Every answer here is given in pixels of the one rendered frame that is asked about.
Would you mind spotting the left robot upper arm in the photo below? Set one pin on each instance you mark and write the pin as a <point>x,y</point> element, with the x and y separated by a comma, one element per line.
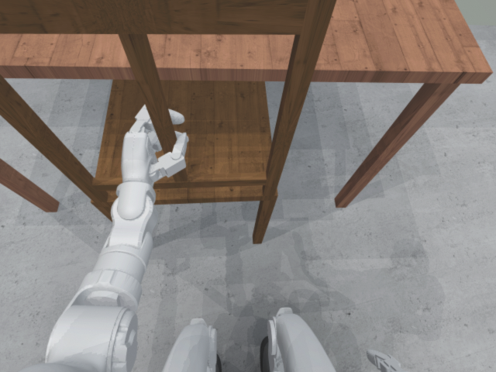
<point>90,338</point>

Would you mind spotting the right robot hand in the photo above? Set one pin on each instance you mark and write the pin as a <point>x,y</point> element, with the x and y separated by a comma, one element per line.
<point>384,363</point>

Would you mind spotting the right robot shin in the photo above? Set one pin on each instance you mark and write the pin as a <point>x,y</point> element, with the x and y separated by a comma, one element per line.
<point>276,365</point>

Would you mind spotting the table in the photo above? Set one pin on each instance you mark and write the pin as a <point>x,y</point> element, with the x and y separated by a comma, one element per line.
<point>379,41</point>

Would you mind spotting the left robot hand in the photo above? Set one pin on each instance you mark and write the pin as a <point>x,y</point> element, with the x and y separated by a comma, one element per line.
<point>139,148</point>

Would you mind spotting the left robot forearm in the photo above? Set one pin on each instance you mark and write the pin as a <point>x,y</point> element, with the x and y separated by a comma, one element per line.
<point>118,273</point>

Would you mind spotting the left robot thigh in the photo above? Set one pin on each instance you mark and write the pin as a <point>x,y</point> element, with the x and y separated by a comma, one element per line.
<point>194,350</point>

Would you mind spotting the chair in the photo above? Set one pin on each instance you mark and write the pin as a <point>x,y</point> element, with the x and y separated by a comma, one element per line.
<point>230,156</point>

